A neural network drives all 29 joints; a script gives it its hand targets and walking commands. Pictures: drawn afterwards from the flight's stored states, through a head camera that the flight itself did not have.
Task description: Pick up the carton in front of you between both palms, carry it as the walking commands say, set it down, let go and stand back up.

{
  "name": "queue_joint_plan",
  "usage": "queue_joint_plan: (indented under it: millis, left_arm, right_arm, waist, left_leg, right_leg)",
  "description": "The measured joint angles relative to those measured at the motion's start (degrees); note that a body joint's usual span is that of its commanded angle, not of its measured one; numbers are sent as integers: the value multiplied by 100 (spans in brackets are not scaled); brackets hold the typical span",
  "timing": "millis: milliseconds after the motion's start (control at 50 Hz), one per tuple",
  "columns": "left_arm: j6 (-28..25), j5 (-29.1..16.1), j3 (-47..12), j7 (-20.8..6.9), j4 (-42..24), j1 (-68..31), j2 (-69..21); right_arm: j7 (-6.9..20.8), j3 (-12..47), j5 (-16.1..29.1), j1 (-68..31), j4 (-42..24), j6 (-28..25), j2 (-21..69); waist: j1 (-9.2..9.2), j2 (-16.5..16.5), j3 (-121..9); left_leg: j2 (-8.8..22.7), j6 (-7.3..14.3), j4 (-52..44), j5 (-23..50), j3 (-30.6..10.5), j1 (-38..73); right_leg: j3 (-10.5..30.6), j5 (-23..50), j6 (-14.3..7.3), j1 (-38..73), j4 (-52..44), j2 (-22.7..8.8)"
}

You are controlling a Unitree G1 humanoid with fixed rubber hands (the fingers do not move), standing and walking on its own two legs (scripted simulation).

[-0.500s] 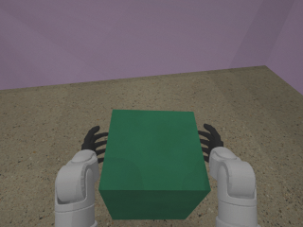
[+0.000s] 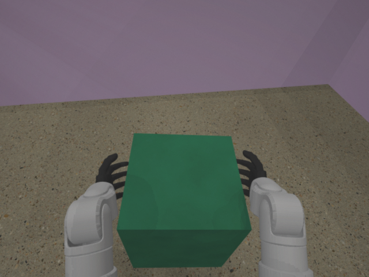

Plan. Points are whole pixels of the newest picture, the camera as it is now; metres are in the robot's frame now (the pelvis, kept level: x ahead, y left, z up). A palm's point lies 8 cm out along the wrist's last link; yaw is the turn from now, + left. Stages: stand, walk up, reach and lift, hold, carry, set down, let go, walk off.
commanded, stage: carry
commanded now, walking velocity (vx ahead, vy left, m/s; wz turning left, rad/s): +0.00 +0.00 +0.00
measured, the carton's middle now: (180, 204) +0.28 +0.01 +0.00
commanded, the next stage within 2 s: hold in 1.60 s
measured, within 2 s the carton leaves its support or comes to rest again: neither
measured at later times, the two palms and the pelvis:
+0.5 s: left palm (122, 133) +0.40 +0.14 +0.10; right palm (249, 132) +0.41 -0.16 +0.10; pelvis +0.14 -0.01 +0.01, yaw +1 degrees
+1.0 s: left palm (123, 148) +0.38 +0.14 +0.07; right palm (249, 146) +0.39 -0.16 +0.07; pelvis +0.12 -0.01 +0.01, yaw +1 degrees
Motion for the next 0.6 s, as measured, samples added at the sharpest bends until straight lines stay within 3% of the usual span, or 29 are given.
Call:
queue_joint_plan:
  millis: [40,120,180,220,340,460,600]
  left_arm:
    - [-6,35,-4,7,16,57,-36]
    - [-79,12,-133,40,-123,113,-21]
    - [-145,7,-196,43,-264,134,-20]
    - [-152,3,-240,50,-319,181,-17]
    - [-33,14,-191,25,-100,112,-22]
    - [8,52,-122,7,271,62,-28]
    - [-36,40,-120,10,207,63,-27]
  right_arm:
    - [9,-25,29,32,63,-18,-2]
    - [17,-33,88,149,-133,-104,-20]
    - [22,-24,116,209,-308,-178,-28]
    - [27,-14,126,259,-377,-181,-36]
    - [33,-50,42,181,-249,32,-30]
    - [37,-96,-40,104,79,138,-21]
    - [34,-94,-26,87,34,96,-17]
  waist:
    - [3,22,140]
    - [-18,73,321]
    - [-23,56,318]
    - [-25,77,208]
    - [5,295,-324]
    - [36,313,-498]
    - [43,281,-368]
  left_leg:
    - [30,-83,-232,28,-5,211]
    - [17,-90,-682,19,-33,607]
    - [-19,-148,-602,-189,-59,796]
    - [-30,-208,-381,-449,-95,898]
    - [85,-370,-104,-947,-190,1132]
    - [149,-489,157,-1198,-277,1148]
    - [171,-502,271,-1310,-332,1088]
  right_leg:
    - [125,-72,-89,-543,463,152]
    - [91,202,-156,-922,-929,207]
    - [-53,1266,-151,-836,-2109,120]
    - [-148,2061,-217,-628,-2350,54]
    - [-244,1286,-303,-282,-2213,135]
    - [-280,1066,-289,-225,-2027,161]
    - [-305,947,-312,-292,-1887,163]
